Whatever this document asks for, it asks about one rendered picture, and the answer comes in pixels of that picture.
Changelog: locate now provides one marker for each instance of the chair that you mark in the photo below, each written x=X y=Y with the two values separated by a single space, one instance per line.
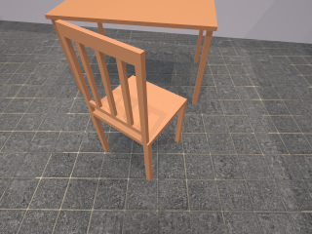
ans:
x=138 y=109

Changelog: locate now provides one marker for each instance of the table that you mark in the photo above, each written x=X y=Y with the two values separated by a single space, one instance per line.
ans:
x=182 y=14

